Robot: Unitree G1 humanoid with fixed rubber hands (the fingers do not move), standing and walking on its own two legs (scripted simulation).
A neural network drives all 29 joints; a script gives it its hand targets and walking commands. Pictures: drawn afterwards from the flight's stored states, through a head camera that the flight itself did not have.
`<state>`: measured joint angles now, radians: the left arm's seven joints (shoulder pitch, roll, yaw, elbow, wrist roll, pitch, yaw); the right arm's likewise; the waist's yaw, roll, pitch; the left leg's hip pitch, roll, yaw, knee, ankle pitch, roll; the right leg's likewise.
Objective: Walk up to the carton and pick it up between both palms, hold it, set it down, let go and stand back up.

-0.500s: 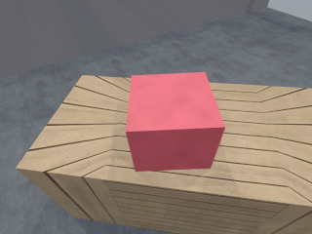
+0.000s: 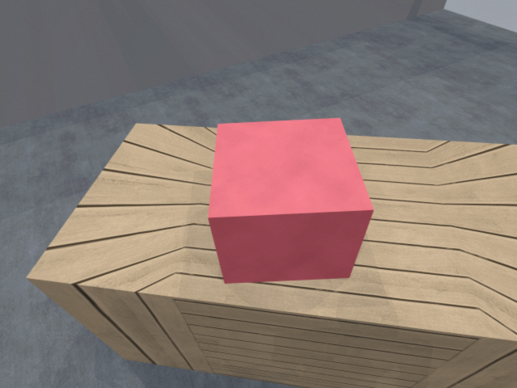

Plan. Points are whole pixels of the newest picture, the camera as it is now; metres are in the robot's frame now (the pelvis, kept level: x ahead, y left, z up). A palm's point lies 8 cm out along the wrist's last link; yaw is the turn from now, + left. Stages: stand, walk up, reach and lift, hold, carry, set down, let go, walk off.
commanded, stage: stand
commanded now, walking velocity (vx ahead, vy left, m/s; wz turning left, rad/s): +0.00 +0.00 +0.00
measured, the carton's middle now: (282, 200) +0.49 +0.02 -0.03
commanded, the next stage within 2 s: none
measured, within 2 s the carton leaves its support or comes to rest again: neither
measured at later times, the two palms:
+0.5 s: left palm out of the picture +0.03 +0.28 -0.12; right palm out of the picture +0.07 -0.27 -0.13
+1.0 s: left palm out of the picture +0.03 +0.28 -0.12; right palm out of the picture +0.07 -0.27 -0.13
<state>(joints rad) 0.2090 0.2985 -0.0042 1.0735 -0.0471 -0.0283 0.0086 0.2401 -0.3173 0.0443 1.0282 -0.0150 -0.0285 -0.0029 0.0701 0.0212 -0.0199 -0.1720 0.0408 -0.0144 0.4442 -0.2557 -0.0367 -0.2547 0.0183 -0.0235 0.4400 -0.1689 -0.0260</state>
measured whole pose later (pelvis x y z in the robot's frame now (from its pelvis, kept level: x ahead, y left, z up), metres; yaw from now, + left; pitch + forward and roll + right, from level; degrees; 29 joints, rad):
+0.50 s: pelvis +0.00 +0.00 +0.00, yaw +0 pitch -1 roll +0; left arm 0.21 0.30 0.00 1.07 -0.05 -0.03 0.01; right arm 0.23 -0.32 0.04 1.03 -0.01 -0.03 0.00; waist 0.07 0.02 -0.01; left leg -0.17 0.04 -0.01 0.44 -0.26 -0.04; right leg -0.25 0.02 -0.02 0.44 -0.17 -0.03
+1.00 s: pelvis +0.00 +0.00 +0.00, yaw +0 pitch -1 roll +0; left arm 0.21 0.30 0.00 1.07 -0.05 -0.03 0.01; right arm 0.22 -0.32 0.04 1.03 -0.01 -0.03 0.00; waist 0.07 0.03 0.00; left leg -0.17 0.04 -0.01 0.44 -0.26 -0.04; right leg -0.25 0.02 -0.02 0.44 -0.17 -0.03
